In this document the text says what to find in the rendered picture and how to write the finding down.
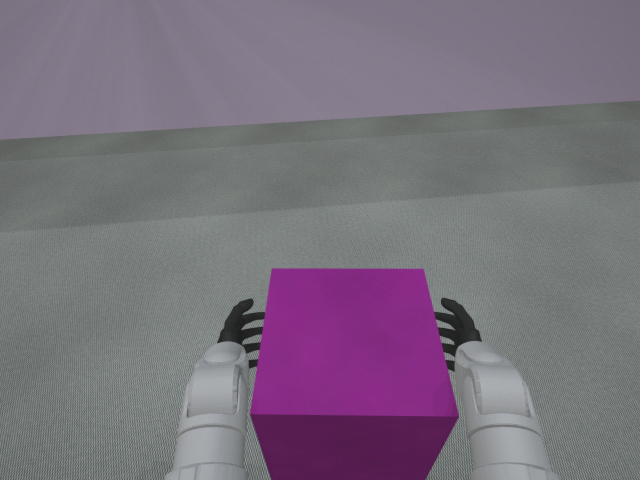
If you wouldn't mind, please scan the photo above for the left robot hand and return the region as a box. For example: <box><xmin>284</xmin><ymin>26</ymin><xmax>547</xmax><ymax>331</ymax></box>
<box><xmin>217</xmin><ymin>298</ymin><xmax>265</xmax><ymax>369</ymax></box>

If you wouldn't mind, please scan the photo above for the robot left forearm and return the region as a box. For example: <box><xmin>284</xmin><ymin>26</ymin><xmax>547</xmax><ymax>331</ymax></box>
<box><xmin>164</xmin><ymin>341</ymin><xmax>250</xmax><ymax>480</ymax></box>

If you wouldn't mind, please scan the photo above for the carton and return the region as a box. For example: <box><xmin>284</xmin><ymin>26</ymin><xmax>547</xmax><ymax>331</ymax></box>
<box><xmin>250</xmin><ymin>268</ymin><xmax>459</xmax><ymax>480</ymax></box>

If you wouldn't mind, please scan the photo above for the robot right forearm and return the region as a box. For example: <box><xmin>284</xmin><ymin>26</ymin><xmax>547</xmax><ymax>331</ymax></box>
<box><xmin>454</xmin><ymin>341</ymin><xmax>561</xmax><ymax>480</ymax></box>

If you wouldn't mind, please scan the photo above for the right robot hand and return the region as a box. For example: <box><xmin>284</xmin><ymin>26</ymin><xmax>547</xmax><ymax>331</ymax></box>
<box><xmin>434</xmin><ymin>298</ymin><xmax>482</xmax><ymax>372</ymax></box>

